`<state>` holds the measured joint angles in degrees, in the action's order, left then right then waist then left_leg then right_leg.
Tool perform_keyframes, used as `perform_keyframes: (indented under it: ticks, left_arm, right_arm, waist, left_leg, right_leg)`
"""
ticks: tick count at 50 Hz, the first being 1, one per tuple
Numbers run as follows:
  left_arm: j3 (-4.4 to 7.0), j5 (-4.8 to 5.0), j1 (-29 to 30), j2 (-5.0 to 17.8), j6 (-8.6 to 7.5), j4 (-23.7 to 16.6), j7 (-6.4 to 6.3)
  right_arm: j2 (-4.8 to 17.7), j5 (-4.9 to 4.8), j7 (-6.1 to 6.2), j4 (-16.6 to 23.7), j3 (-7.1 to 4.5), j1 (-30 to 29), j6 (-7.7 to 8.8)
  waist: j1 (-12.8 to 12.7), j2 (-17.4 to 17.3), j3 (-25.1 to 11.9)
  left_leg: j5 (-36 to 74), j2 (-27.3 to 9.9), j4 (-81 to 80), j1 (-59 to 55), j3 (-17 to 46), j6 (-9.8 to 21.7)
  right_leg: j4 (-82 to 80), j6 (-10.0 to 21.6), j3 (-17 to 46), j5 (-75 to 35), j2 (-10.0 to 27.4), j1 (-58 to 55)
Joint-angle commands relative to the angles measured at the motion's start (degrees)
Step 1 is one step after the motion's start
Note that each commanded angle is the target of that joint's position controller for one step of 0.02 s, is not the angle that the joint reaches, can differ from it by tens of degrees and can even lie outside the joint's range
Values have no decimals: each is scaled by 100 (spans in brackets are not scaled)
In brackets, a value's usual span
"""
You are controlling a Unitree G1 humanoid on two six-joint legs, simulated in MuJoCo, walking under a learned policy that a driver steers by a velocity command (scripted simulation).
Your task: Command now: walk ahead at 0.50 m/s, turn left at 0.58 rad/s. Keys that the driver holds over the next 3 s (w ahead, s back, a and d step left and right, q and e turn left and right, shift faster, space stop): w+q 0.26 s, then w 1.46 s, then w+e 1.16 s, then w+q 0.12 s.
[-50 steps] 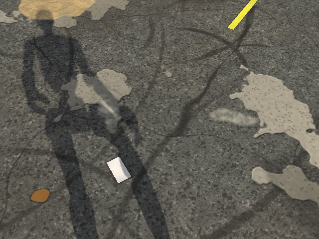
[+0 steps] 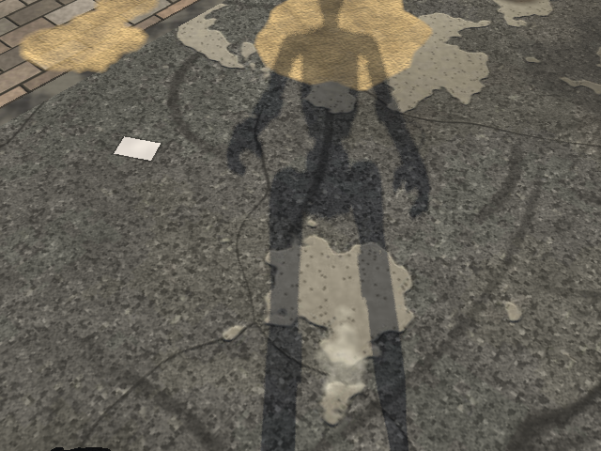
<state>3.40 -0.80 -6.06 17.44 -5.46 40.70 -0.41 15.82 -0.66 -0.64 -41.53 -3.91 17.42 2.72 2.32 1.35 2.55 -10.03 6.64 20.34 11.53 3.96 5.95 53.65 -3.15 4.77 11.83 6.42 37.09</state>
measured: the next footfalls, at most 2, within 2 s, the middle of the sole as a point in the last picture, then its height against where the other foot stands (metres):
right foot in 0.22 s outside the picture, level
left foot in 0.72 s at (217, 428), level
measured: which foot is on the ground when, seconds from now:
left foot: down 0.00-0.24, up 0.26-0.70, down 0.72-1.00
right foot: up 0.00-0.20, down 0.22-0.74, up 0.76-1.00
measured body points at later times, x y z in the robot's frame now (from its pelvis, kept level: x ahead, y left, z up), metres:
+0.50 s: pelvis +0.28 -0.04 +0.00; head +0.30 -0.05 +0.45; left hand +0.24 +0.24 -0.12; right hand +0.51 -0.26 -0.09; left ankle +0.33 +0.13 -0.68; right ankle +0.28 -0.15 -0.75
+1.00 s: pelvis +0.52 +0.08 +0.00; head +0.54 +0.10 +0.45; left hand +0.61 +0.38 -0.11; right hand +0.64 -0.18 -0.11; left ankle +0.47 +0.16 -0.75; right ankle +0.69 -0.06 -0.68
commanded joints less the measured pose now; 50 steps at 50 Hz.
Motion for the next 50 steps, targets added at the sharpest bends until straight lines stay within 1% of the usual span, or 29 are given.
perform_keyframes:
  ticks: [1, 3, 6, 8, 10, 11, 12, 13, 14, 15, 16, 17, 19, 21, 23, 26, 29, 32, 34, 35, 36, 37, 38, 39, 40, 41, 42, 45, 50]
  left_arm:
    - [26, -9, 301, 233, -31, -372, 16]
    - [4, 54, 679, 226, -70, -462, 73]
    - [63, 123, 895, 423, -137, -563, 150]
    - [129, 136, 768, 574, -191, -554, 185]
    - [237, 124, 73, 718, -246, -379, 158]
    - [321, 25, -610, 932, -278, -291, 118]
    - [431, -92, -1362, 1401, -255, -211, 74]
    - [437, 23, -1612, 1334, -178, -33, 134]
    - [298, 93, -1331, 817, -152, -123, 134]
    - [228, 74, -1091, 608, -97, -132, 120]
    - [171, 29, -863, 493, -66, -101, 128]
    - [123, -1, -732, 371, -65, -57, 127]
    - [106, 13, -686, 323, -103, 33, 134]
    - [147, 66, -758, 472, -144, 152, 138]
    - [185, 104, -813, 625, -136, 247, 127]
    - [204, 158, -946, 769, -66, 369, 109]
    - [217, 215, -1312, 889, 9, 560, 111]
    - [237, 263, -1481, 981, 107, 724, 100]
    - [251, 286, -1375, 1071, 174, 771, 70]
    - [212, 282, -1381, 986, 193, 787, 56]
    - [106, 185, -1353, 758, 176, 708, 38]
    - [-109, 74, -1811, 153, 71, 477, 70]
    - [-66, 135, -1696, 398, -48, 567, 95]
    - [58, 298, -1252, 797, -103, 421, 135]
    - [47, 308, -934, 768, -113, 354, 134]
    - [53, 214, -815, 704, -90, 357, 118]
    - [73, 161, -902, 652, -29, 395, 110]
    - [21, 130, -1024, 372, 137, 457, 96]
    - [-59, 91, -51, 194, 112, 199, 136]
  right_arm:
    - [1009, -45, 118, 417, -276, -166, 66]
    - [1034, -58, 140, 356, -285, 36, 27]
    - [992, -99, 156, 259, -283, 273, -20]
    - [978, -84, 179, 261, -290, 261, -46]
    - [855, -62, 175, 321, -257, 117, -68]
    - [562, -20, 149, 397, -147, 97, -50]
    - [185, -42, 153, 531, -31, 649, -16]
    - [379, -160, 157, 615, -9, 949, 20]
    - [886, -185, 161, 491, -130, 626, 6]
    - [962, -115, 158, 549, -152, 150, -20]
    - [866, -42, 149, 608, -143, -104, -21]
    - [777, -19, 127, 634, -153, -201, -22]
    - [535, -68, 83, 598, -108, -75, -43]
    - [403, -28, 73, 652, -57, -236, -46]
    - [322, 27, 49, 734, 7, -537, -6]
    - [216, 10, -29, 819, 83, -1071, 82]
    - [241, -41, -92, 944, 95, -1575, 124]
    - [364, -64, -146, 1069, 59, -1804, 145]
    - [540, -26, -148, 968, -35, -1364, 159]
    - [752, 10, -115, 731, -162, -650, 150]
    - [1070, 40, -51, 511, -295, 305, 124]
    - [1728, 128, -2, 440, -421, 845, 84]
    - [1330, 49, -19, 408, -318, 974, 78]
    - [1075, 33, -37, 411, -203, 584, 100]
    - [896, 27, -45, 443, -143, 214, 109]
    - [729, 49, -70, 445, -89, -103, 121]
    - [599, 89, -84, 459, -50, -317, 156]
    - [661, 74, -82, 342, -86, -431, 271]
    - [850, 49, 22, 41, -136, -88, 272]
  waist:
    - [-38, -473, -266]
    - [142, -569, -259]
    - [191, -655, -258]
    - [66, -791, -275]
    - [-339, -892, -494]
    - [-670, -647, -1104]
    - [-648, 551, -2011]
    - [-554, 1822, -2229]
    - [-677, 1000, -1413]
    - [-696, 559, -836]
    - [-587, 317, -444]
    - [-462, 359, -241]
    - [-305, 518, -202]
    - [-279, 424, -165]
    - [-328, 289, -151]
    - [-517, 260, -83]
    - [-713, 271, -4]
    - [-669, 357, 75]
    - [-297, 389, -175]
    - [62, 287, -633]
    - [487, 55, -1317]
    - [366, -1383, -2091]
    - [473, -1445, -2459]
    - [403, -1109, -1548]
    - [253, -836, -1025]
    - [80, -621, -635]
    - [-131, -702, -471]
    - [-370, -673, -351]
    - [-126, -465, -48]
  left_leg:
    - [1319, -1109, -672, 368, 906, 814]
    - [886, -1099, -612, 405, 1004, 692]
    - [467, -1309, -238, -22, 1495, 612]
    - [429, -1460, 101, -319, 1860, 528]
    - [765, -1283, 691, -282, 1914, 335]
    - [652, -967, 1798, 98, 1609, 136]
    - [-913, -228, 3734, 1691, 848, -282]
    - [-2497, -237, 4985, 3056, 594, -431]
    - [-2026, -562, 5461, 3437, 727, -478]
    - [-1563, -737, 5486, 3410, 496, -493]
    - [-1245, -878, 5237, 3236, 415, -497]
    - [-1027, -1025, 4938, 3034, 426, -483]
    - [-864, -1119, 4532, 2650, 312, -485]
    - [-640, -1167, 4019, 2723, 211, -535]
    - [-136, -1265, 3320, 2779, 86, -584]
    - [682, -1216, 2210, 2457, -168, -610]
    - [966, -1073, 1549, 2184, -343, -598]
    - [601, -980, 1145, 2093, -368, -408]
    - [449, -771, 796, 1278, -555, -205]
    - [533, -609, 643, 189, -687, -50]
    - [612, -1118, 840, -1352, -146, 203]
    - [-62, -2662, 577, -3409, 2453, 1103]
    - [-715, -2932, -156, -3468, 3776, 1333]
    - [-894, -2734, -263, -2793, 2998, 1074]
    - [-615, -2467, -370, -2019, 2259, 916]
    - [-201, -2230, -567, -1306, 1766, 832]
    - [178, -2049, -766, -775, 1418, 758]
    - [886, -1917, -1158, -168, 854, 850]
    - [1191, -1717, -1323, -200, 161, 680]
  right_leg:
    - [-1239, -133, -227, -1165, -298, -481]
    - [-1882, -131, -267, -1675, -502, -786]
    - [-2383, -17, -61, -1564, -584, -896]
    - [-2539, 136, 19, -1109, -591, -1064]
    - [-2845, 389, -131, -879, -624, -2004]
    - [-2748, 686, 276, -768, -101, -3234]
    - [-2870, 1387, 2172, -54, 1201, -5308]
    - [-3521, 1869, 4234, 1591, 1881, -5816]
    - [-3756, 1664, 3757, 2386, 1637, -5169]
    - [-3779, 1443, 2852, 1930, 1369, -4446]
    - [-3896, 1389, 2208, 1216, 1099, -3749]
    - [-4028, 1364, 1753, 694, 889, -3305]
    - [-4260, 1403, 1198, 88, 684, -2904]
    - [-4434, 1549, 864, -439, 702, -2878]
    - [-4537, 1612, 585, -864, 716, -2972]
    - [-4570, 1486, 70, -1183, 550, -2968]
    - [-4489, 1409, -66, -1227, 614, -3159]
    - [-4261, 1303, -6, -1515, 859, -3614]
    - [-3643, 1148, -176, -2664, 822, -3726]
    - [-2770, 1009, -432, -3402, 577, -3534]
    - [-1425, 785, -665, -2758, 320, -2678]
    - [889, 351, -879, 2, -563, -369]
    - [1747, 374, -41, 2123, -706, 390]
    - [2040, 450, 14, 1815, -370, 892]
    - [1832, 484, -135, 1298, -119, 842]
    - [1476, 444, -185, 916, 36, 642]
    - [1194, 407, -130, 618, 182, 271]
    - [787, 238, -186, 130, 208, -86]
    - [-1031, 152, -267, -1380, 85, 21]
